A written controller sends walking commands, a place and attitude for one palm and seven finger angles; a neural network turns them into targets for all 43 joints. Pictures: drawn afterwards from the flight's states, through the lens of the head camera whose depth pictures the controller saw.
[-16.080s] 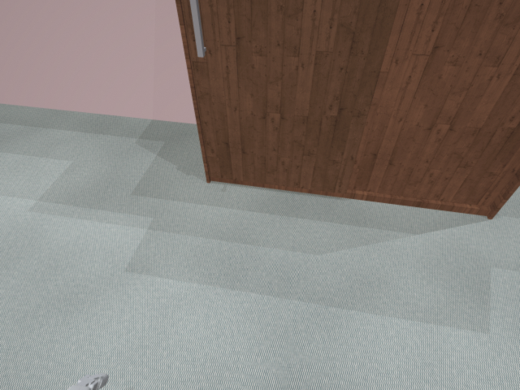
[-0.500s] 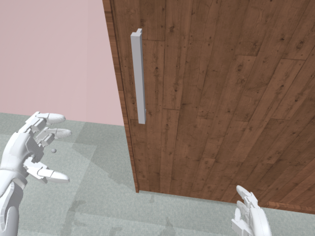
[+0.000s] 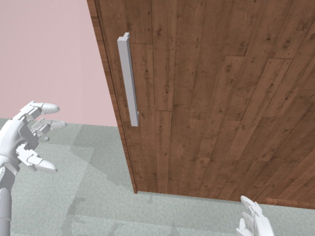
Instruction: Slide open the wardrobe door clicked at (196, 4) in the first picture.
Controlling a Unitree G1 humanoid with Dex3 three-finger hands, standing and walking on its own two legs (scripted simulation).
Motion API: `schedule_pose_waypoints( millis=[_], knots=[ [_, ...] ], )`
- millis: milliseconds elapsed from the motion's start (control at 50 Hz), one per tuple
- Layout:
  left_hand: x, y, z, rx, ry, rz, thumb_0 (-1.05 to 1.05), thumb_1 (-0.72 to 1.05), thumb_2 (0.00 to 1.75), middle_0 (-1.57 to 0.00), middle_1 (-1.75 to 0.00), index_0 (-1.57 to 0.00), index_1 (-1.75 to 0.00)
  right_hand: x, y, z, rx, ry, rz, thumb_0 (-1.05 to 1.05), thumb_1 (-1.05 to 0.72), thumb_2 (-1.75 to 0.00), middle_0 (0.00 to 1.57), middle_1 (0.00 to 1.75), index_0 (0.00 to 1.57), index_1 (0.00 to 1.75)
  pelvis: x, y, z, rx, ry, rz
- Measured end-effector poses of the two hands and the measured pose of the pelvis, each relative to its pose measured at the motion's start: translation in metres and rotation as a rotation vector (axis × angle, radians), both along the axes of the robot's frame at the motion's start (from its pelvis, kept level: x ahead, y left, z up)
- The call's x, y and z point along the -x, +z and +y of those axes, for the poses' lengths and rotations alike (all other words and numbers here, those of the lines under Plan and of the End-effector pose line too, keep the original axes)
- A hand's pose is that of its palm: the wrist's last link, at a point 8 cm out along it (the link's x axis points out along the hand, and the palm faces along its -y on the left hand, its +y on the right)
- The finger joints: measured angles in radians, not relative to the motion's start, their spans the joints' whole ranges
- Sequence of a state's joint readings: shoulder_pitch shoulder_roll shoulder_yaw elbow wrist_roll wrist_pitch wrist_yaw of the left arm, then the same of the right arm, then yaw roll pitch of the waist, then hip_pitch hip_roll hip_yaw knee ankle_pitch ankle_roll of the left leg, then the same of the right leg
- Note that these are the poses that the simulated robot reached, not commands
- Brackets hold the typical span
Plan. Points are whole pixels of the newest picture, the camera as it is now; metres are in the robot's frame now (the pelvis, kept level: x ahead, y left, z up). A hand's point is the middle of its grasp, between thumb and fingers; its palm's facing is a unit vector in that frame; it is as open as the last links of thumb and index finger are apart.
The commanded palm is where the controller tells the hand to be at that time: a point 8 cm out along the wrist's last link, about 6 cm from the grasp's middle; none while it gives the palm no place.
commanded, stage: raise the hand with hooked fingers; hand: left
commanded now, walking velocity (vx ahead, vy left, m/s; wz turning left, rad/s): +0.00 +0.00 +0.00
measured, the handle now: (131, 85) +0.50 +0.13 +0.13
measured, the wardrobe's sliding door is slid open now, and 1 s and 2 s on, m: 0.00 0.00 0.00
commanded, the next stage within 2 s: move the hooked fingers beside the handle in 0.28 s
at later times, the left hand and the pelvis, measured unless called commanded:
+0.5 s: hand (51, 134) +0.28 +0.26 +0.16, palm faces +0.06 -1.00 -0.05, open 14.0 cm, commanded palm +0.26 +0.30 +0.16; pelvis +0.00 -0.01 +0.00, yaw +1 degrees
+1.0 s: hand (71, 115) +0.35 +0.25 +0.15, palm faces +0.03 -1.00 -0.02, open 14.0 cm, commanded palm +0.32 +0.29 +0.16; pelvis +0.01 -0.01 +0.00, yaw -1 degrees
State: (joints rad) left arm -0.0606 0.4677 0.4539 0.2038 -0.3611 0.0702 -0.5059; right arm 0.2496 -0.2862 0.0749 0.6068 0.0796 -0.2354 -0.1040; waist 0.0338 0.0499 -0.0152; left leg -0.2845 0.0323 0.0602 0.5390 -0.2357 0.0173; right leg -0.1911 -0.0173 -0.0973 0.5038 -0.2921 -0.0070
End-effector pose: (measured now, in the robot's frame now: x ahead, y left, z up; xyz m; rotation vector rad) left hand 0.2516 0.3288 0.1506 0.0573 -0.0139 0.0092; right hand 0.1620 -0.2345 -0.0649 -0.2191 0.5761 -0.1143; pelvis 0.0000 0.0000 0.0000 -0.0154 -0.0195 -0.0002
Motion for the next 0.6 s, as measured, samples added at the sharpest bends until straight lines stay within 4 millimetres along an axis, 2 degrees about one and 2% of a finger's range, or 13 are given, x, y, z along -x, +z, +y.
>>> schedule_pose_waypoints(
  millis=[120, 280, 460, 600],
  knots=[
    [0.001, 0.008, -0.003, -0.006, 0.048, -0.062, -0.01, -0.50, 0.30, -0.30, -1.20, -0.30, -1.20, -0.003, 0.004, -0.005, 0.006, -0.006, -0.017, 0.01, -0.90, -0.90, 0.20, 0.30, 0.20, 0.30, -0.003, 0.001, -0.005, -0.002, 0.001, -0.012],
    [-0.001, 0.014, -0.007, -0.024, 0.040, -0.024, -0.01, -0.50, 0.30, -0.30, -1.20, -0.30, -1.20, -0.012, 0.002, -0.004, -0.019, 0.001, -0.027, 0.01, -0.90, -0.90, 0.20, 0.30, 0.20, 0.30, -0.004, 0.001, -0.009, -0.006, 0.004, -0.012],
    [0.001, 0.010, -0.010, 0.000, 0.046, -0.028, -0.01, -0.50, 0.30, -0.30, -1.20, -0.30, -1.20, -0.014, 0.000, -0.005, -0.028, 0.007, -0.028, 0.01, -0.90, -0.90, 0.20, 0.30, 0.20, 0.30, -0.003, 0.000, -0.014, -0.008, 0.006, -0.013],
    [-0.021, 0.006, -0.022, 0.008, 0.030, -0.017, -0.01, -0.50, 0.30, -0.30, -1.20, -0.30, -1.20, -0.007, -0.004, -0.010, -0.005, -0.005, 0.004, 0.01, -0.90, -0.90, 0.20, 0.30, 0.20, 0.30, 0.002, 0.000, -0.015, -0.006, 0.016, -0.011]
  ],
)
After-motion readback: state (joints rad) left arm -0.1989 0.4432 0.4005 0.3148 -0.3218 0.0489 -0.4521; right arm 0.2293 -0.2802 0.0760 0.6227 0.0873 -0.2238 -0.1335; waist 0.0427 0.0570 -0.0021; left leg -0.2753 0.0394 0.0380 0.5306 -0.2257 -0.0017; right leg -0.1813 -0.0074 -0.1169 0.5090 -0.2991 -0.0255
